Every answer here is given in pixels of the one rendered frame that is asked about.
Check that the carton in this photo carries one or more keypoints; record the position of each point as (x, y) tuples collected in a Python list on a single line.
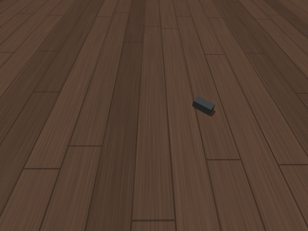
[(203, 105)]

